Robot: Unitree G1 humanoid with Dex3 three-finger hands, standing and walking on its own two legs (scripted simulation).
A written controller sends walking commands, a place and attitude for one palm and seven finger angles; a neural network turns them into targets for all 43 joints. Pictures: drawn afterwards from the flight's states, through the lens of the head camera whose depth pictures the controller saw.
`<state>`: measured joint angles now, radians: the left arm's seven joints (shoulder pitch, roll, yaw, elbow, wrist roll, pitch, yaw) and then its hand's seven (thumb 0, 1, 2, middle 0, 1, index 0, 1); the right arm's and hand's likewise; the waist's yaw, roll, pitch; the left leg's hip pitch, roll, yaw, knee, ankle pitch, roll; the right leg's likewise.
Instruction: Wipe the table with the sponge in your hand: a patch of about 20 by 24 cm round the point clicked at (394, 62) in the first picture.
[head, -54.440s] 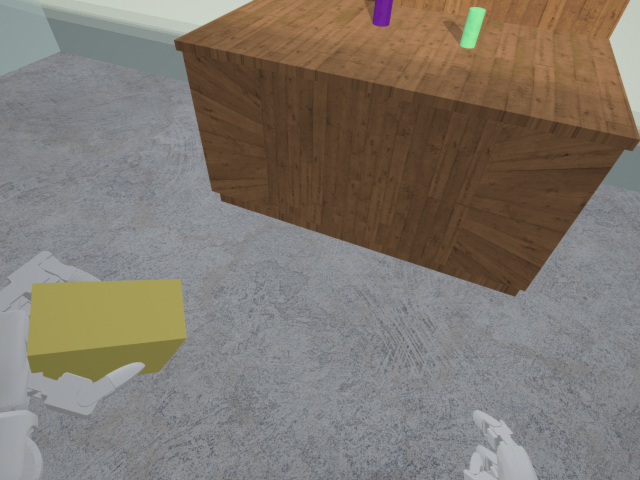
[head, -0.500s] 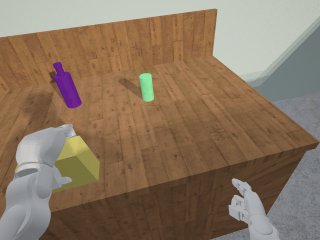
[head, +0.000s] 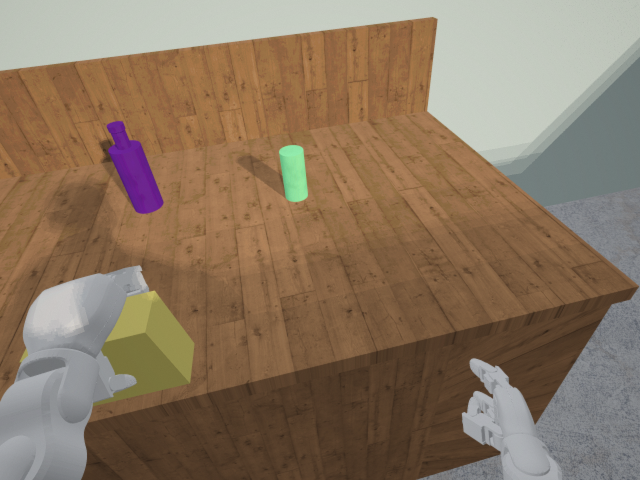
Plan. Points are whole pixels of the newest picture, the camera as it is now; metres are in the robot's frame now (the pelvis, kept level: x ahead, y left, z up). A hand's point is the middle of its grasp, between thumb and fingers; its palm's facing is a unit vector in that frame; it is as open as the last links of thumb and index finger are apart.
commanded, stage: bring the sponge back beside the body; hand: left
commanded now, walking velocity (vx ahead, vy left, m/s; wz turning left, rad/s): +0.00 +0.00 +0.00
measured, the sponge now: (126, 359) +0.19 +0.29 +0.09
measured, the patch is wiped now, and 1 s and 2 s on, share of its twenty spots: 1.00 1.00 1.00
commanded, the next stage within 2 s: step back with the hand held close in 0.12 s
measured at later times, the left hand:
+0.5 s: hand (141, 299) +0.21 +0.24 +0.18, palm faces +0.34 -0.86 -0.39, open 10.0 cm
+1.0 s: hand (76, 328) +0.16 +0.28 +0.19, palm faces +0.45 -0.80 -0.40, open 10.0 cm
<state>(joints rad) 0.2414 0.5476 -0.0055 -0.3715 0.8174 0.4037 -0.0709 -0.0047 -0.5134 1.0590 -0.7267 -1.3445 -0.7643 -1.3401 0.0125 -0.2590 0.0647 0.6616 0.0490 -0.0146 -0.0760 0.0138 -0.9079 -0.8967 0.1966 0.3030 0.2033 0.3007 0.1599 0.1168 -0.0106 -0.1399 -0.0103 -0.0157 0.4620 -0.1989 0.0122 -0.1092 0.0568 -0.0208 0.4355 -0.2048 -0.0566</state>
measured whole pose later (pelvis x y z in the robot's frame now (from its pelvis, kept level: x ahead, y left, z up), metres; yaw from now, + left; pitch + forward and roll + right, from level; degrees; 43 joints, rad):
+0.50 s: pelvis +0.01 +0.01 -0.01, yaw +1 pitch +0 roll -2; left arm 0.44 0.42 0.33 -0.64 -0.06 -0.07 0.09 -0.01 -0.52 1.06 -0.73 -1.35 -0.76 -1.34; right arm 0.22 -0.24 0.06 0.54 0.01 -0.03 -0.07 0.01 -0.91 -0.90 0.20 0.30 0.21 0.30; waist 0.02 -0.01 -0.01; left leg -0.34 -0.04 -0.07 0.63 -0.29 0.03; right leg -0.30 0.05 -0.05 0.56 -0.26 -0.04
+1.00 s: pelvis -0.04 +0.03 -0.02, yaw +3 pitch +2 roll -3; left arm 0.42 0.42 0.39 -0.62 -0.04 -0.15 0.12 -0.01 -0.52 1.06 -0.73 -1.35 -0.77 -1.34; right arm 0.19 -0.23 0.03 0.58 0.01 -0.06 -0.06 0.01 -0.91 -0.90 0.20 0.30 0.21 0.30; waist 0.00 0.02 -0.02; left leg -0.50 -0.03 -0.05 0.76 -0.36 0.03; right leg -0.42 0.05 -0.04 0.62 -0.22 -0.02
